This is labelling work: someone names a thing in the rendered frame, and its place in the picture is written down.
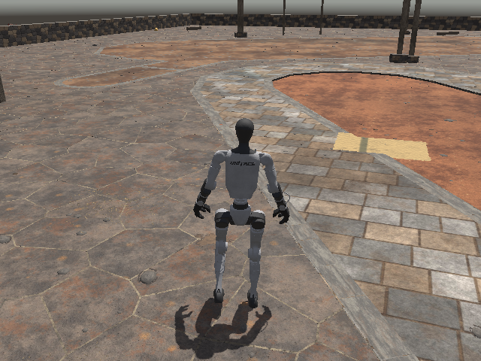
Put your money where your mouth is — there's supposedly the robot right forearm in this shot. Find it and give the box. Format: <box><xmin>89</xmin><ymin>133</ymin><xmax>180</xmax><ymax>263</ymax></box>
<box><xmin>272</xmin><ymin>182</ymin><xmax>287</xmax><ymax>211</ymax></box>

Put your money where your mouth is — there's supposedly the right robot foot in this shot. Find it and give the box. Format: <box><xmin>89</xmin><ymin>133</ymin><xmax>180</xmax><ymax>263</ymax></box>
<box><xmin>247</xmin><ymin>289</ymin><xmax>258</xmax><ymax>308</ymax></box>

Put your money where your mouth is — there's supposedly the robot left forearm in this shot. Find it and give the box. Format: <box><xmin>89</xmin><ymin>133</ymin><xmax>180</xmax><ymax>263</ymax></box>
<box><xmin>196</xmin><ymin>178</ymin><xmax>211</xmax><ymax>206</ymax></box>

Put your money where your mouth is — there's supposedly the right robot upper arm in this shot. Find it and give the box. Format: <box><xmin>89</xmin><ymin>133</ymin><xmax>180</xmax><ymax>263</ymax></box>
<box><xmin>259</xmin><ymin>152</ymin><xmax>279</xmax><ymax>193</ymax></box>

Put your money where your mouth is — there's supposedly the left robot upper arm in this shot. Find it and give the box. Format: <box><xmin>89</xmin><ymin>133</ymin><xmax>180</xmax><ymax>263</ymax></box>
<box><xmin>204</xmin><ymin>150</ymin><xmax>228</xmax><ymax>190</ymax></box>

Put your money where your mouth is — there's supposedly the right robot hand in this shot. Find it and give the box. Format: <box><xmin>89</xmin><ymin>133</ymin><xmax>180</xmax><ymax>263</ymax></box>
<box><xmin>273</xmin><ymin>207</ymin><xmax>290</xmax><ymax>224</ymax></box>

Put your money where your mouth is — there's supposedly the left robot hand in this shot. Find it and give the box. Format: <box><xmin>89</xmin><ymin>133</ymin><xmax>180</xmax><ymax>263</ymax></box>
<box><xmin>193</xmin><ymin>202</ymin><xmax>210</xmax><ymax>219</ymax></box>

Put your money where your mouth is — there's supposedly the robot right thigh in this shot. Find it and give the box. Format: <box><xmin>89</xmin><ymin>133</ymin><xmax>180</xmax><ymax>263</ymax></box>
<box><xmin>248</xmin><ymin>210</ymin><xmax>265</xmax><ymax>262</ymax></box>

